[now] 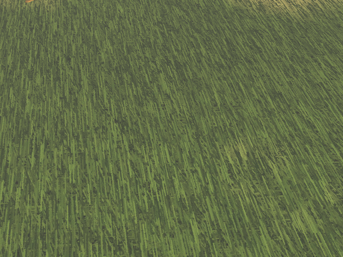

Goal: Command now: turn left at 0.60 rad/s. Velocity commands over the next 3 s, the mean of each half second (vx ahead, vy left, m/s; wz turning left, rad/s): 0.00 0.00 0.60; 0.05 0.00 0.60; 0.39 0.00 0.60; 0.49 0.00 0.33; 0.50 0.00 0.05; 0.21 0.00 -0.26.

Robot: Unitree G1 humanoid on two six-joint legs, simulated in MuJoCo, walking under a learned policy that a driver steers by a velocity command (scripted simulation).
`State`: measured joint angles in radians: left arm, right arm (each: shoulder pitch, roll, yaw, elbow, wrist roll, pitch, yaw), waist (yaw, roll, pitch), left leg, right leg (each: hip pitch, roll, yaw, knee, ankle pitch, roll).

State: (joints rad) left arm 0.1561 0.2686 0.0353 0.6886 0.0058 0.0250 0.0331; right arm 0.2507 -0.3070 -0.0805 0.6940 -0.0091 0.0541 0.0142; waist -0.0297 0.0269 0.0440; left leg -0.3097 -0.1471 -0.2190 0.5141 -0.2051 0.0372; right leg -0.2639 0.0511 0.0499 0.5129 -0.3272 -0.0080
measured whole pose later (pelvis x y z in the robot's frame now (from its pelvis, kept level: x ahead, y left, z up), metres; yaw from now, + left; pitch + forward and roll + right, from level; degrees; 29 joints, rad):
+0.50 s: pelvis -0.03 +0.02 -0.01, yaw +17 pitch +0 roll +0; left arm 0.22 0.31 0.06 0.71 0.02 0.05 0.01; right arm 0.18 -0.29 -0.05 0.66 -0.01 0.05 0.04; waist 0.01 -0.04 0.07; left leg -0.26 -0.05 0.01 0.58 -0.29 0.06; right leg -0.34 -0.08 -0.10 0.82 -0.48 0.02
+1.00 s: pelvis -0.01 +0.01 +0.00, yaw +35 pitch +1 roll +0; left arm 0.17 0.30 0.03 0.68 0.01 0.02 0.03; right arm 0.31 -0.31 -0.07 0.72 -0.02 0.05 0.02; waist -0.02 0.01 0.02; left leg -0.28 -0.18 -0.26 0.55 -0.31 0.06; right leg -0.25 0.06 0.06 0.51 -0.36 -0.02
